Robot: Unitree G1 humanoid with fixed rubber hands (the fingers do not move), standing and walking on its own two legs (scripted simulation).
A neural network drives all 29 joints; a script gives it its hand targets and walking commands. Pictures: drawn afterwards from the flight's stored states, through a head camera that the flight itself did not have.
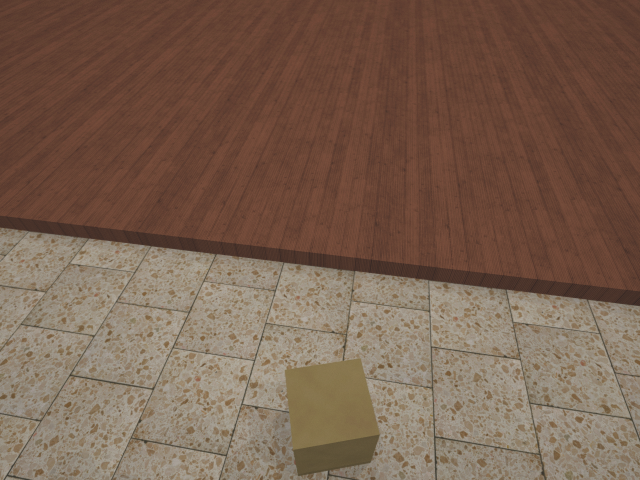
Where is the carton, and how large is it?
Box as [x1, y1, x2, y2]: [285, 358, 379, 475]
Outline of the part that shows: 360,358 285,370 292,443 298,475 370,462 379,433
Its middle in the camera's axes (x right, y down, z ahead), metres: +0.03 +0.49 +1.08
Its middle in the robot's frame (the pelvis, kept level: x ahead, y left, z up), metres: +0.44 +0.00 -0.65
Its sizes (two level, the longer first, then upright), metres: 0.210 0.200 0.250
